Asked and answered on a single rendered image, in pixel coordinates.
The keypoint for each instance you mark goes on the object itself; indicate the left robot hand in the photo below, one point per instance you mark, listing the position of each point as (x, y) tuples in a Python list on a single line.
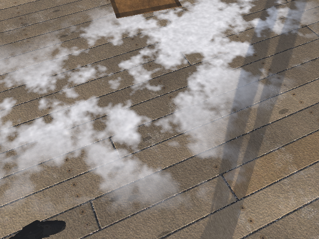
[(39, 230)]

